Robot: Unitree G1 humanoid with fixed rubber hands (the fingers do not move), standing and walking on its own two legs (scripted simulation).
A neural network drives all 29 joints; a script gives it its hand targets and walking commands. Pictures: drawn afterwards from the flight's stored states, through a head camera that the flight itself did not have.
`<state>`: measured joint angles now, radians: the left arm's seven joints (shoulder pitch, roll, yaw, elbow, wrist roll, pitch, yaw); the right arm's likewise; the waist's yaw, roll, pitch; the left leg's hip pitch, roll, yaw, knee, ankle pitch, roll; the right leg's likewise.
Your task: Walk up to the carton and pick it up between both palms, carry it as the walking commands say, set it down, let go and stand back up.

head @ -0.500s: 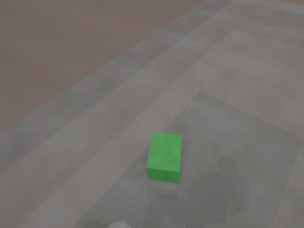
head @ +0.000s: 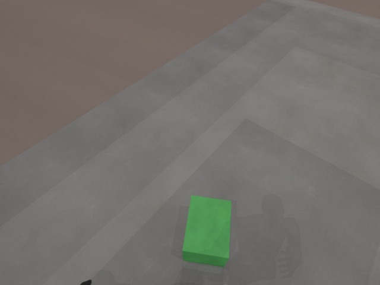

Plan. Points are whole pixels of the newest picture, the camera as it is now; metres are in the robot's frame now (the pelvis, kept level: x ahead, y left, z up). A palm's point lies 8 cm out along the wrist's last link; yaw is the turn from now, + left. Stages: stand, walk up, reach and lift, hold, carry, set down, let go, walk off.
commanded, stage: walk up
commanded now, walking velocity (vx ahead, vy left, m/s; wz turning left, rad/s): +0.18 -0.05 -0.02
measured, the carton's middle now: (207, 230) +0.45 -0.08 -0.67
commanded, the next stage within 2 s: none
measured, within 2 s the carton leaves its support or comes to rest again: neither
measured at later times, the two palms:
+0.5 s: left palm out of the picture +0.03 +0.22 -0.11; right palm out of the picture +0.07 -0.29 -0.14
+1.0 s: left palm out of the picture -0.01 +0.19 -0.10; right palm out of the picture -0.01 -0.32 -0.13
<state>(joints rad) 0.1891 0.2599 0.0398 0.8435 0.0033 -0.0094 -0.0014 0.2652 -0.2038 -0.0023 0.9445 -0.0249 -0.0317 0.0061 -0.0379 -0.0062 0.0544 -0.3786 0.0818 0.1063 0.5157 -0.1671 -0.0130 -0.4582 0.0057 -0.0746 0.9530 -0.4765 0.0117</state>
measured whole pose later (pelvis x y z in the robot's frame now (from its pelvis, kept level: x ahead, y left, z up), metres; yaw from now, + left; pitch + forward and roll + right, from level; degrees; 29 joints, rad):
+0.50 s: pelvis -0.02 -0.05 +0.00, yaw +2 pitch +0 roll +3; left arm 0.27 0.26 0.04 0.85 0.01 0.05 0.00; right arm 0.12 -0.23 0.00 0.93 -0.01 0.08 -0.02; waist -0.04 0.00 0.09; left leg -0.35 0.04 0.05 0.76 -0.46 -0.02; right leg -0.40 0.01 -0.12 0.56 -0.17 -0.12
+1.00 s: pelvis -0.05 -0.08 +0.01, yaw +0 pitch -3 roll +2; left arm 0.36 0.25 0.04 0.85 0.03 0.01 -0.02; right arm 0.26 -0.24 0.00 0.94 -0.04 0.07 0.01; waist -0.04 0.01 0.01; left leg -0.41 0.11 0.08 0.93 -0.38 -0.06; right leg -0.14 0.00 -0.07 0.47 -0.32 -0.06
